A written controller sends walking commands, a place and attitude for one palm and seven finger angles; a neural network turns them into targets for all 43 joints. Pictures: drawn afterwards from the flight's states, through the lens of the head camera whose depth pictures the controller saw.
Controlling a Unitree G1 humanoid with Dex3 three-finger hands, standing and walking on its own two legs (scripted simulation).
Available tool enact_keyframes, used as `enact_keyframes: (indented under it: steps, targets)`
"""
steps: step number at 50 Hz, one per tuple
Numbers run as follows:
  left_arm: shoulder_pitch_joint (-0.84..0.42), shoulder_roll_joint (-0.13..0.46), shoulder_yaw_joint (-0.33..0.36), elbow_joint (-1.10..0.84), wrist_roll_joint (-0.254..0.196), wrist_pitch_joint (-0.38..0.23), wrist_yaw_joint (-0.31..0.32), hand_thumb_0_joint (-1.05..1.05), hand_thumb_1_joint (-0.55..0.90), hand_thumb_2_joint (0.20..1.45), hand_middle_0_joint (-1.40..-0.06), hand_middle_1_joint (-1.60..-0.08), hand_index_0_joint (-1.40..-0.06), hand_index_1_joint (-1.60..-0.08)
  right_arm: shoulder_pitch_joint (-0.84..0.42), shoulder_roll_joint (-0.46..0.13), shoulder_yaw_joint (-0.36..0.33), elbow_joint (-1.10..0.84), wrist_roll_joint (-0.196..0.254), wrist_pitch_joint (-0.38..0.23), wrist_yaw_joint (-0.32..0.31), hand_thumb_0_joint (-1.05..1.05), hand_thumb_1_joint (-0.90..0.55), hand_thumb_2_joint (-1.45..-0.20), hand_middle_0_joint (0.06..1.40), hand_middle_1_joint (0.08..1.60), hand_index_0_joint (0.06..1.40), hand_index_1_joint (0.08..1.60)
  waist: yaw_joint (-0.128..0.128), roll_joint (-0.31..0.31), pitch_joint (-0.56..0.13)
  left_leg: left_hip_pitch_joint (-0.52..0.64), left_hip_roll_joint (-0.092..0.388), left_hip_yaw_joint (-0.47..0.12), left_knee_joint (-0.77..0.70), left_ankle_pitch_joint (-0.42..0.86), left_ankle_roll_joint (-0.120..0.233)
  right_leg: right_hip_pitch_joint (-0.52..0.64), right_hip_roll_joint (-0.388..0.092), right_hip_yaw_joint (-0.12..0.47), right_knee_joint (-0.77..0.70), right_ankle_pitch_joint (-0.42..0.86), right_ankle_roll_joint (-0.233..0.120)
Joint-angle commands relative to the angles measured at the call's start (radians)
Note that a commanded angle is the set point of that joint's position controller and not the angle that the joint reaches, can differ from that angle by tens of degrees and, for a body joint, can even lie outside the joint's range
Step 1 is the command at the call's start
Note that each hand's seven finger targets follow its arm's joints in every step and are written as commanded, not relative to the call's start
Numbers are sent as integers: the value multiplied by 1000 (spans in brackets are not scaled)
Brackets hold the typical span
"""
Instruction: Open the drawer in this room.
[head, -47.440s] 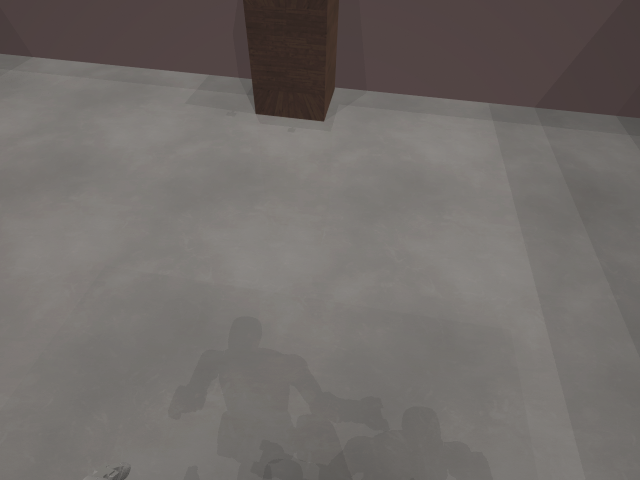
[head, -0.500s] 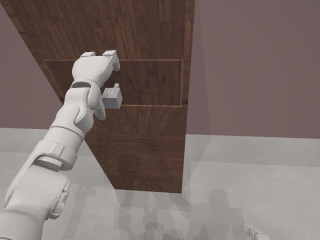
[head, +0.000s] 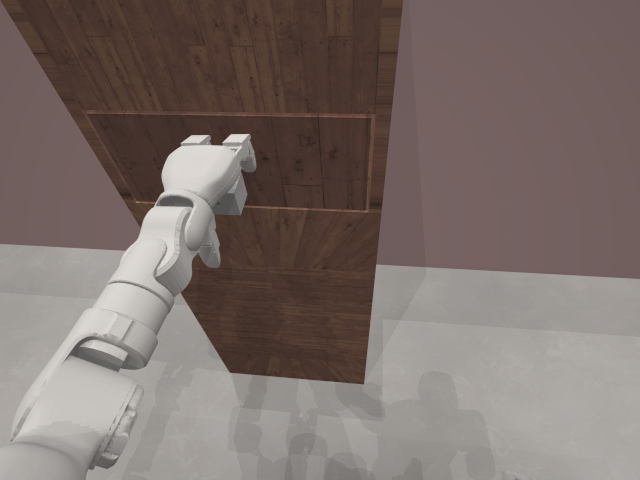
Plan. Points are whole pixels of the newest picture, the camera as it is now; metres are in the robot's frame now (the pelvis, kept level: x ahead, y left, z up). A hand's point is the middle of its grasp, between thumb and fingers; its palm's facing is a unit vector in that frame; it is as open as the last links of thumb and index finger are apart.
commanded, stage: lower the fingers behind the handle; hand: left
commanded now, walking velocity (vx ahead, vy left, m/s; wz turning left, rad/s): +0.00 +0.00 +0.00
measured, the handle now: (230, 183) +0.48 +0.15 +0.11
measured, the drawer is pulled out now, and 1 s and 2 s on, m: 0.00 0.00 0.02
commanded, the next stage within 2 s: close the thumb around the handle in 0.70 s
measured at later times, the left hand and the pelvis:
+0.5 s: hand (224, 212) +0.44 +0.16 +0.09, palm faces +0.00 -0.05 -1.00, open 13.8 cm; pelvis +0.00 -0.01 +0.00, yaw -1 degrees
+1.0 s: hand (217, 213) +0.44 +0.17 +0.10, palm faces -0.01 -0.03 -1.00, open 12.8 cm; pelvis +0.00 -0.01 +0.00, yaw +0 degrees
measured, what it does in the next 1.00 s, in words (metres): stands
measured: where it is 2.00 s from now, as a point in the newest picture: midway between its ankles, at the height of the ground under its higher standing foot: outside the picture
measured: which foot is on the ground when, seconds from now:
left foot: down 0.00-1.00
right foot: down 0.00-1.00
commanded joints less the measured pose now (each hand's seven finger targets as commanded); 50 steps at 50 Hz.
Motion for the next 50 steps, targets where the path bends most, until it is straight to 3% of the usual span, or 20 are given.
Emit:
enact_keyframes:
  steps: [1,3,4,7,13,17,19,23,27,28,29,31,34,37,38,40,43,46,48,50]
  targets:
    - [-428,200,130,-130,9,13,34,0,-500,300,-300,-1200,-300,-1200,-34,-112,-31,-122,-2,-24,-9,0,-900,-900,200,300,200,300,-16,-143,-326,139,33,-16,-6,364,-8,158,-32,41,-46,416,11]
    - [-443,243,156,-140,20,1,31,0,-500,300,-300,-1200,-300,-1200,-35,-118,-30,-124,-5,-19,-17,0,-900,-900,200,300,200,300,-12,-128,-339,132,32,-15,-6,376,-8,177,-36,48,-40,433,8]
    - [-444,247,161,-165,23,-10,34,0,-500,300,-300,-1200,-300,-1200,-38,-110,-28,-132,-5,-19,-16,0,-900,-900,200,300,200,300,-5,-92,-355,138,30,-14,-3,390,-7,180,-35,48,-32,449,7]
    - [-439,195,125,-192,29,-37,43,0,-500,300,-300,-1200,-300,-1200,-28,-98,-35,-136,-7,-23,-17,0,-900,-900,200,300,200,300,-17,-47,-356,175,33,-13,13,426,-9,141,-27,43,-26,449,5]
    - [-407,208,147,-184,26,-53,73,0,-500,300,-300,-1200,-300,-1200,-8,-103,-41,-133,-11,-26,-14,0,-900,-900,200,300,200,300,-17,-67,-370,160,31,-14,20,412,-12,139,-25,45,-23,432,4]
    - [-422,164,117,-177,33,-40,95,0,-500,300,-300,-1200,-300,-1200,-4,-99,-45,-124,-10,-28,-9,0,-900,-900,200,300,200,300,-26,-66,-365,166,34,-10,23,410,-10,115,-23,42,-21,434,7]
    - [-411,195,143,-186,30,-33,99,0,-500,300,-300,-1200,-300,-1200,-9,-102,-47,-125,-10,-28,-8,0,-900,-900,200,300,200,300,-18,-72,-390,160,30,-9,26,412,-8,148,-25,51,-20,457,8]
    - [-387,221,160,-140,27,-13,92,0,-500,300,-300,-1200,-300,-1200,-17,-107,-43,-124,-7,-23,-16,0,-900,-900,200,300,200,300,-20,-123,-347,108,25,-3,13,359,-4,178,-32,58,-32,459,14]
    - [-416,199,130,-150,34,-17,79,0,-500,300,-300,-1200,-300,-1200,-24,-102,-39,-126,-5,-24,-22,0,-900,-900,200,300,200,300,-26,-81,-339,121,22,3,10,344,-1,162,-32,59,-37,445,15]
    - [-420,223,146,-150,38,-21,76,0,-500,300,-300,-1200,-300,-1200,-18,-105,-40,-127,-5,-24,-22,0,-900,-900,200,300,200,300,-26,-78,-346,121,24,-1,11,350,-2,168,-33,60,-36,441,11]
    - [-437,198,122,-159,36,-26,73,0,-500,300,-300,-1200,-300,-1200,-22,-101,-39,-128,-4,-26,-22,0,-900,-900,200,300,200,300,-33,-63,-338,126,23,-1,11,339,-1,153,-32,58,-37,432,13]
    - [-421,208,132,-126,36,-29,69,0,-500,300,-300,-1200,-300,-1200,-18,-103,-38,-126,-3,-26,-25,0,-900,-900,200,300,200,300,-33,-70,-310,117,23,-2,11,323,-1,138,-30,58,-41,412,13]
    - [-431,211,136,-155,28,-43,66,0,-500,300,-300,-1200,-300,-1200,-16,-102,-38,-133,-6,-30,-24,0,-900,-900,200,300,200,300,-27,-65,-354,127,23,-3,13,342,-1,163,-33,60,-33,435,12]
    - [-402,243,174,-154,22,-53,71,0,-500,300,-300,-1200,-300,-1200,-21,-103,-39,-134,-7,-31,-27,0,-900,-900,200,300,200,300,-15,-89,-353,113,22,3,11,341,0,184,-36,66,-34,457,17]
    - [-379,256,187,-137,22,-53,72,0,-500,300,-300,-1200,-300,-1200,-18,-107,-39,-136,-8,-30,-28,0,-900,-900,200,300,200,300,-13,-123,-357,92,19,2,9,336,0,208,-38,67,-35,461,18]
    - [-388,239,169,-113,23,-50,73,0,-500,300,-300,-1200,-300,-1200,-21,-106,-35,-129,-5,-33,-30,0,-900,-900,200,300,200,300,-23,-130,-310,73,21,6,4,299,0,178,-40,68,-43,439,23]
    - [-400,259,180,-130,33,-52,76,0,-332,372,-312,-1218,-312,-1218,-17,-110,-40,-129,-6,-35,-28,0,-900,-900,200,300,200,300,-20,-91,-337,94,22,8,11,315,-1,177,-39,71,-43,427,17]
    - [-433,215,137,-152,38,-56,77,0,-164,444,-324,-1236,-324,-1236,-11,-103,-42,-125,-5,-37,-24,0,-900,-900,200,300,200,300,-32,-42,-338,121,23,2,15,331,-3,141,-33,62,-36,422,13]
    - [-403,217,144,-158,33,-55,73,0,-52,492,-332,-1248,-332,-1248,-9,-105,-47,-130,-8,-35,-22,0,-900,-900,200,300,200,300,-26,-46,-362,140,23,2,21,354,-3,152,-32,61,-37,431,11]
    - [-415,189,119,-135,26,-51,68,0,60,540,-340,-1260,-340,-1260,-8,-104,-42,-126,-3,-33,-22,0,-900,-900,200,300,200,300,-38,-70,-330,127,23,-5,16,329,-4,127,-29,54,-37,407,15]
